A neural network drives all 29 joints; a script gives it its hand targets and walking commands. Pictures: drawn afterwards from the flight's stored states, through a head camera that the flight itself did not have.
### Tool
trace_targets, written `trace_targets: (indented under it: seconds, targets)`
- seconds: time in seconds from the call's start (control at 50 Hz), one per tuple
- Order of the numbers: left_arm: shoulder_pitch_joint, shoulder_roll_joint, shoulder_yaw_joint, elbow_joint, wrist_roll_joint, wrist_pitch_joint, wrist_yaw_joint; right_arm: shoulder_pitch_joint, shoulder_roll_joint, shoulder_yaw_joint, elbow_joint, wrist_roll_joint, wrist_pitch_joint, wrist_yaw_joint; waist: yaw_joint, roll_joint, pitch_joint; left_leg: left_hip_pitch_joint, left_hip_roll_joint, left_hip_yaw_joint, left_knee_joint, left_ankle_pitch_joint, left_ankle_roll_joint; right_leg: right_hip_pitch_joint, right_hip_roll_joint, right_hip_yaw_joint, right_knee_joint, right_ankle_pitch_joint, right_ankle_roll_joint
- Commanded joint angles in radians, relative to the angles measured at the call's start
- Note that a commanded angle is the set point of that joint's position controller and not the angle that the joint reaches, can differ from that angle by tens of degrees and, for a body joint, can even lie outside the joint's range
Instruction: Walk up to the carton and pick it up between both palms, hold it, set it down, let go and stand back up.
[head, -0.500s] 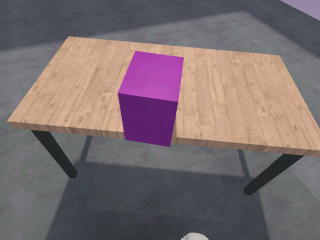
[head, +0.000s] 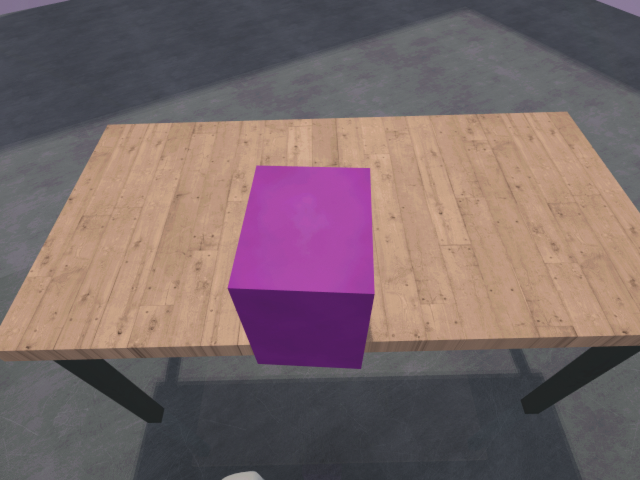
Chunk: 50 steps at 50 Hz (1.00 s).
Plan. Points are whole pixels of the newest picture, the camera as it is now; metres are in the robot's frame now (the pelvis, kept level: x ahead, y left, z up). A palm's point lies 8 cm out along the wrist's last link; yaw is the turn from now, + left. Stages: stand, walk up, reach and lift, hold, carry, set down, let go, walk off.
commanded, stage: walk up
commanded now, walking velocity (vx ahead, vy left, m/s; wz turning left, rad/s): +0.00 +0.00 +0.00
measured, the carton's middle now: (310, 271) +0.41 +0.01 -0.03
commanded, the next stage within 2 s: stand in 0.90 s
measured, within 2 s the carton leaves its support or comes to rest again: neither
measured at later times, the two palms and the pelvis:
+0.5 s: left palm out of the picture +0.08 +0.23 -0.12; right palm out of the picture +0.06 -0.27 -0.16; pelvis +0.01 -0.02 -0.01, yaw -2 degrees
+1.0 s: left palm out of the picture +0.00 +0.21 -0.14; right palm out of the picture -0.01 -0.24 -0.15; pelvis +0.00 -0.02 +0.00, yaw -1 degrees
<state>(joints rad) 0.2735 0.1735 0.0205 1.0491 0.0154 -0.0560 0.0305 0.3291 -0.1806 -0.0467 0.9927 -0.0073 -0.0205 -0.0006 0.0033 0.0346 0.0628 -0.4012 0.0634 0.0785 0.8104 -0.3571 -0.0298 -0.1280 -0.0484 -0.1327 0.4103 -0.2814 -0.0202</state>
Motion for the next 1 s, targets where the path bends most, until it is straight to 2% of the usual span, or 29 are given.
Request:
trace_targets:
  seconds: [0.0, 0.02, 0.04, 0.06, 0.08, 0.1, 0.12, 0.14, 0.18, 0.22, 0.28, 0.34, 0.36, 0.38, 0.4, 0.42, 0.44, 0.46, 0.48, 0.52, 0.56, 0.62, 0.66, 0.68, 0.7, 0.72, 0.8, 0.86, 0.98]
  targets:
    - [0.007, 0.103, 0.011, -0.002, -0.011, 0.0, 0.008, 0.085, -0.01, 0.005, -0.003, 0.013, -0.003, -0.008, -0.042, -0.236, -0.05, 0.126, -0.062, 0.086, -0.195, 0.188, -0.003, 0.024, -0.083, -0.011, 0.0, 0.833, -0.092]
    - [0.024, 0.12, 0.016, 0.001, -0.014, 0.009, 0.005, 0.085, -0.025, 0.004, 0.005, 0.006, -0.003, -0.013, -0.045, -0.176, -0.057, 0.182, -0.071, 0.105, -0.259, 0.279, 0.001, -0.01, -0.091, -0.008, 0.038, 0.767, -0.082]
    - [0.023, 0.14, 0.023, 0.002, -0.019, 0.017, 0.002, 0.12, -0.037, 0.003, 0.018, -0.001, -0.008, -0.019, -0.072, -0.124, -0.069, 0.261, -0.053, 0.098, -0.342, 0.43, 0.005, -0.053, -0.087, -0.012, 0.074, 0.622, -0.054]
    - [0.032, 0.13, 0.024, -0.002, -0.024, 0.022, 0.0, 0.132, -0.078, -0.003, 0.015, -0.013, -0.017, -0.021, -0.073, -0.084, -0.087, 0.374, 0.031, 0.035, -0.357, 0.658, 0.016, -0.154, -0.063, -0.016, 0.099, 0.35, -0.008]
    - [0.072, 0.087, 0.018, -0.009, -0.026, 0.031, 0.0, 0.146, -0.136, -0.016, -0.003, -0.02, -0.022, -0.022, -0.067, 0.06, -0.12, 0.432, 0.216, -0.158, -0.378, 0.929, 0.058, -0.22, -0.018, -0.013, 0.171, -0.049, 0.033]
    - [0.134, 0.054, 0.019, 0.001, -0.027, 0.053, 0.003, 0.139, -0.194, -0.03, -0.012, -0.016, -0.014, -0.03, -0.058, 0.224, -0.154, 0.384, 0.355, -0.294, -0.402, 1.062, 0.171, -0.168, 0.009, 0.032, 0.313, -0.261, 0.046]
    - [0.134, 0.068, 0.027, 0.015, -0.023, 0.076, 0.006, 0.116, -0.189, -0.034, -0.016, -0.013, -0.007, -0.037, -0.063, 0.224, -0.145, 0.347, 0.373, -0.318, -0.424, 1.039, 0.221, -0.17, 0.02, 0.075, 0.413, -0.358, 0.04]
    - [0.088, 0.072, 0.029, 0.003, -0.017, 0.086, 0.005, 0.067, -0.187, -0.039, -0.035, -0.011, -0.002, -0.043, -0.06, 0.195, -0.11, 0.308, 0.358, -0.284, -0.425, 1.055, 0.235, -0.213, 0.018, 0.098, 0.499, -0.374, 0.041]
    - [0.052, 0.076, 0.041, -0.016, -0.011, 0.093, 0.003, -0.005, -0.177, -0.042, -0.061, -0.017, 0.005, -0.055, -0.038, 0.166, -0.125, 0.278, 0.318, -0.205, -0.397, 1.107, 0.221, -0.241, 0.015, 0.13, 0.586, -0.354, 0.047]
    - [0.056, 0.063, 0.044, -0.022, -0.005, 0.097, -0.001, -0.061, -0.171, -0.042, -0.075, -0.021, 0.016, -0.059, -0.015, 0.181, -0.154, 0.258, 0.273, -0.127, -0.4, 0.936, 0.194, -0.228, 0.011, 0.12, 0.525, -0.299, 0.058]
    - [0.026, 0.076, 0.055, -0.044, -0.004, 0.105, 0.0, -0.077, -0.178, -0.051, -0.071, -0.023, 0.035, -0.063, -0.021, 0.181, -0.157, 0.239, 0.257, -0.1, -0.39, 0.818, 0.194, -0.212, 0.021, 0.069, 0.426, -0.244, 0.072]
    - [0.065, 0.07, 0.058, -0.049, 0.006, 0.102, -0.004, -0.12, -0.192, -0.06, -0.069, -0.019, 0.057, -0.058, 0.012, 0.176, -0.144, 0.11, 0.236, -0.082, -0.382, 0.515, 0.148, -0.071, 0.022, 0.041, 0.164, -0.005, 0.055]
    - [0.084, 0.086, 0.061, -0.048, 0.01, 0.096, -0.006, -0.126, -0.179, -0.06, -0.07, -0.014, 0.064, -0.055, 0.023, 0.126, -0.116, 0.063, 0.202, -0.061, -0.333, 0.396, 0.102, -0.026, 0.008, 0.071, 0.047, 0.088, 0.041]
    - [0.072, 0.158, 0.072, -0.069, 0.013, 0.085, -0.005, -0.09, -0.127, -0.048, -0.075, -0.006, 0.071, -0.049, 0.004, -0.111, -0.097, -0.009, 0.119, 0.007, -0.18, 0.207, 0.036, -0.02, -0.152, 0.26, -0.109, 0.157, 0.009]
    - [0.032, 0.232, 0.078, -0.094, 0.007, 0.078, -0.006, -0.127, -0.065, -0.027, -0.092, 0.003, 0.088, -0.05, 0.032, -0.391, -0.038, -0.064, -0.017, 0.05, -0.001, -0.202, -0.014, -0.17, -0.362, 0.485, -0.22, 0.31, -0.104]
    - [-0.001, 0.22, 0.076, -0.11, 0.018, 0.073, -0.007, -0.14, -0.09, -0.034, -0.081, -0.002, 0.105, -0.051, 0.042, -0.301, -0.005, -0.021, -0.008, -0.08, 0.17, -0.223, 0.01, -0.266, -0.365, 0.457, -0.215, 0.271, -0.167]
    - [-0.058, 0.182, 0.063, -0.12, 0.024, 0.069, -0.01, -0.1, -0.096, -0.038, -0.057, 0.0, 0.113, -0.038, -0.005, -0.176, -0.008, -0.024, -0.012, -0.141, 0.218, -0.132, 0.032, -0.259, -0.325, 0.409, -0.228, 0.088, -0.162]
    - [-0.11, 0.153, 0.048, -0.129, 0.022, 0.067, -0.01, -0.066, -0.079, -0.03, -0.038, -0.004, 0.106, -0.021, -0.038, -0.139, -0.013, -0.02, -0.014, -0.144, 0.191, -0.064, 0.041, -0.227, -0.252, 0.328, -0.25, -0.068, -0.122]
    - [-0.145, 0.133, 0.033, -0.133, 0.013, 0.059, -0.006, -0.042, -0.075, -0.025, -0.026, -0.014, 0.095, -0.011, -0.06, -0.176, -0.001, -0.028, -0.014, -0.132, 0.154, -0.008, 0.039, -0.194, -0.199, 0.281, -0.252, -0.057, -0.098]
    - [-0.129, 0.101, 0.019, -0.128, 0.002, 0.048, -0.002, -0.024, -0.077, -0.017, 0.003, -0.018, 0.071, -0.005, -0.045, -0.194, -0.028, 0.009, -0.028, -0.078, 0.027, 0.0, 0.025, -0.086, -0.132, 0.188, -0.214, 0.082, -0.089]
    - [-0.053, 0.105, 0.014, -0.095, 0.007, 0.043, 0.001, -0.057, -0.081, -0.011, 0.002, -0.015, 0.062, -0.017, 0.001, -0.162, -0.04, 0.03, -0.029, -0.049, -0.106, -0.037, 0.017, 0.011, -0.153, 0.19, -0.171, 0.187, -0.117]
    - [-0.003, 0.138, 0.014, -0.06, 0.004, 0.047, 0.001, -0.034, -0.05, 0.006, 0.008, -0.003, 0.05, -0.035, 0.009, -0.181, -0.049, 0.121, -0.029, -0.041, -0.338, 0.023, 0.024, 0.054, -0.175, 0.214, -0.102, 0.308, -0.135]
    - [-0.011, 0.122, 0.011, -0.055, -0.006, 0.052, -0.002, 0.03, -0.058, 0.013, 0.032, -0.003, 0.028, -0.04, -0.011, -0.143, -0.051, 0.251, 0.014, -0.081, -0.524, 0.238, 0.028, 0.011, -0.143, 0.203, -0.087, 0.288, -0.088]
    - [0.0, 0.094, 0.004, -0.054, -0.014, 0.05, -0.005, 0.043, -0.087, 0.014, 0.033, -0.009, 0.015, -0.04, 0.001, -0.079, -0.066, 0.319, 0.09, -0.165, -0.526, 0.337, 0.038, -0.033, -0.117, 0.187, -0.08, 0.252, -0.058]
    - [0.006, 0.057, 0.001, -0.049, -0.027, 0.048, -0.009, 0.005, -0.106, 0.015, 0.043, -0.004, 0.01, -0.036, 0.035, 0.034, -0.033, 0.272, 0.092, -0.169, -0.489, 0.38, 0.053, -0.017, -0.049, 0.149, -0.116, 0.186, -0.033]
    - [-0.009, 0.077, 0.008, -0.041, -0.025, 0.047, -0.008, -0.005, -0.086, 0.021, 0.055, -0.006, 0.008, -0.03, 0.021, 0.087, 0.003, 0.204, 0.077, -0.157, -0.499, 0.332, 0.05, 0.032, -0.045, 0.146, -0.122, 0.181, -0.026]
    - [-0.007, 0.103, 0.016, -0.01, -0.016, 0.045, -0.011, 0.023, -0.054, 0.032, 0.072, -0.004, 0.006, -0.035, 0.005, 0.053, -0.004, 0.196, 0.049, -0.126, -0.519, 0.223, 0.038, 0.064, -0.058, 0.164, -0.127, 0.185, -0.035]
    - [0.004, 0.07, 0.006, 0.015, -0.014, 0.044, -0.01, 0.029, -0.048, 0.03, 0.082, -0.003, 0.007, -0.036, -0.001, -0.004, 0.011, 0.201, 0.052, -0.127, -0.522, 0.201, 0.041, 0.045, -0.056, 0.156, -0.136, 0.16, -0.025]
    - [0.034, 0.058, 0.005, 0.045, -0.013, 0.04, -0.006, 0.03, -0.047, 0.033, 0.104, 0.001, 0.009, -0.039, -0.006, -0.034, 0.021, 0.196, 0.05, -0.125, -0.515, 0.204, 0.046, 0.017, -0.055, 0.164, -0.137, 0.146, -0.014]
